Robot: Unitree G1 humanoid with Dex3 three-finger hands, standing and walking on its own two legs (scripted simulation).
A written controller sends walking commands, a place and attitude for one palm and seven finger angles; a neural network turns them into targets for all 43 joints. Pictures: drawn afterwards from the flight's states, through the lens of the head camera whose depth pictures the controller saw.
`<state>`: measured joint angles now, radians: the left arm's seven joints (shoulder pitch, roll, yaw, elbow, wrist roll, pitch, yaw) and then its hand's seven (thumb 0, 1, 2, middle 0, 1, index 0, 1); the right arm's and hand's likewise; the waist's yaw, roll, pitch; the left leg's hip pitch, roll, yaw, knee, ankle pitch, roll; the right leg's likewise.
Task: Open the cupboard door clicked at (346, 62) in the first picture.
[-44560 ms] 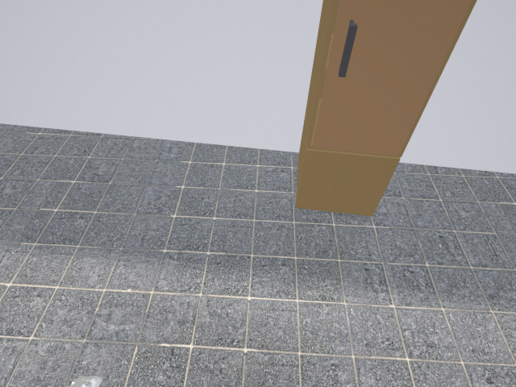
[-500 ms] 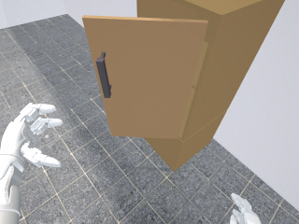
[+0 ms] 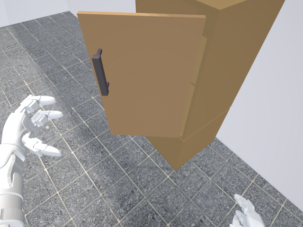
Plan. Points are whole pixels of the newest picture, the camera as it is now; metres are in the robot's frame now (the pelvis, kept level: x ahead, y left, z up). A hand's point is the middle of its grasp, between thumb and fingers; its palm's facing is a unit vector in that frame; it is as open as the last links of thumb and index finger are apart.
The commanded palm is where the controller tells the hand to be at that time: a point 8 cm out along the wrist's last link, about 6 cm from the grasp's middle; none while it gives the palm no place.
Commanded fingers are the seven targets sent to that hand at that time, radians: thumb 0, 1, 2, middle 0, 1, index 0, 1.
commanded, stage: move the hooked fingers beside the handle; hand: left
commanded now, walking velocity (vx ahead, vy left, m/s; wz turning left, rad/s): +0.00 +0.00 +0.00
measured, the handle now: (102, 73) +0.56 +0.20 +0.09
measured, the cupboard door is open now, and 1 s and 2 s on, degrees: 50 50 50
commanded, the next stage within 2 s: none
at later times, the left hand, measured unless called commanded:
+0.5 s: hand (64, 106) +0.40 +0.27 +0.09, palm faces +0.01 -1.00 +0.00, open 14.0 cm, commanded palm +0.37 +0.33 +0.10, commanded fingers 0.00 -0.50 0.30 -0.30 -1.20 -0.30 -1.20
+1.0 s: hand (71, 94) +0.45 +0.27 +0.09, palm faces +0.01 -1.00 +0.01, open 14.0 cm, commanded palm +0.43 +0.33 +0.09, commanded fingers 0.00 -0.50 0.30 -0.30 -1.20 -0.30 -1.20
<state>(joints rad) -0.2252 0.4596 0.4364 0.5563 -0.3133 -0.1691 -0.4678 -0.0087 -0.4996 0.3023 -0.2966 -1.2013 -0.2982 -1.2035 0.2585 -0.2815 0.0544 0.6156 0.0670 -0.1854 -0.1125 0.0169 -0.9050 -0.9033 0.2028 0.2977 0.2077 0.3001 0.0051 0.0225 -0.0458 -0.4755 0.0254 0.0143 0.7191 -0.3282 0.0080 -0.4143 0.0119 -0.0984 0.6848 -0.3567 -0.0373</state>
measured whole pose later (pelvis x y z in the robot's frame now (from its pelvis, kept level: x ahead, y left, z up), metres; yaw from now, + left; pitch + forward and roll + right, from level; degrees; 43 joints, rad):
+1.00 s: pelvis +0.01 +0.03 -0.01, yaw -2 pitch +12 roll -2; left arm -0.68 0.54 0.42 1.02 -0.19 -0.29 -0.40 -0.01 -0.50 0.30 -0.30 -1.20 -0.30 -1.20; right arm 0.35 -0.28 0.04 0.63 0.04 -0.02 -0.07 0.01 -0.91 -0.90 0.20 0.30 0.21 0.30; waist -0.08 0.00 -0.08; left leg -0.64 0.02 0.05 0.80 -0.37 0.04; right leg -0.58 0.01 -0.06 0.73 -0.37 0.00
